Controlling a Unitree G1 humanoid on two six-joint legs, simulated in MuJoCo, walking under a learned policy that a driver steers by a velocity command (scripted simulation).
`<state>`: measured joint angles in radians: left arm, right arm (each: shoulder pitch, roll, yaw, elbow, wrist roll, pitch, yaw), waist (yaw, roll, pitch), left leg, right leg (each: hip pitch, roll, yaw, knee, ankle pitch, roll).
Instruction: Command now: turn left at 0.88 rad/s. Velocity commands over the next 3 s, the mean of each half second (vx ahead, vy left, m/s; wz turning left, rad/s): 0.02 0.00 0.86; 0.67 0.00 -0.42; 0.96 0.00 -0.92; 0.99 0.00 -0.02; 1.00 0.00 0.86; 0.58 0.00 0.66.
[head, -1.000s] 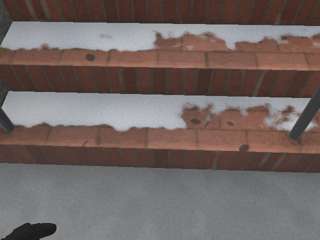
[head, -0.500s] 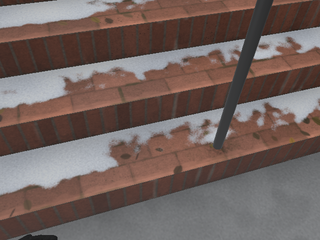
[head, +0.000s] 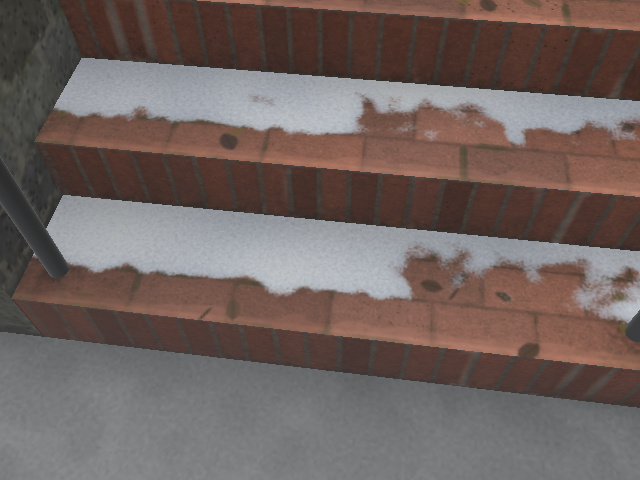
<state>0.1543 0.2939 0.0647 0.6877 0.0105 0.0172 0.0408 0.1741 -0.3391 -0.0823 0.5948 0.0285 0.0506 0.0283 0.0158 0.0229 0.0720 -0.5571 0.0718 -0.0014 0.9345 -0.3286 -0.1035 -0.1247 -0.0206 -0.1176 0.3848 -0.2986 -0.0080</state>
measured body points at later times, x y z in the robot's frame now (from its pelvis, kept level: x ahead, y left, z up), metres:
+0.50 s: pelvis +0.06 +0.05 +0.00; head +0.08 +0.08 +0.44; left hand +0.08 +0.37 -0.11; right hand +0.34 -0.15 -0.06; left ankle +0.04 +0.14 -0.74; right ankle +0.16 -0.08 -0.71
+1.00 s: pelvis +0.27 +0.12 -0.01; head +0.33 +0.10 +0.43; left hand +0.15 +0.37 -0.12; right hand +0.61 -0.03 -0.05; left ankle +0.34 +0.28 -0.74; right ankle +0.13 -0.06 -0.74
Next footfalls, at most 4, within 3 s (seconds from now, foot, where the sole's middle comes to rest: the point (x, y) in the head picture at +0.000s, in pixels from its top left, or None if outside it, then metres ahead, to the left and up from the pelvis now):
0.12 left None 0.08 0.15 -0.78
0.62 right None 0.16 -0.04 -0.78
1.00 left None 0.38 0.29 -0.78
1.42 right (361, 311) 0.70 -0.03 -0.61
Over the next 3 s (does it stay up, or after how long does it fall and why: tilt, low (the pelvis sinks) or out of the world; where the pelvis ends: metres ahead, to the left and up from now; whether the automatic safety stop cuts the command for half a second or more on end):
stays up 1.72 -0.15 0.74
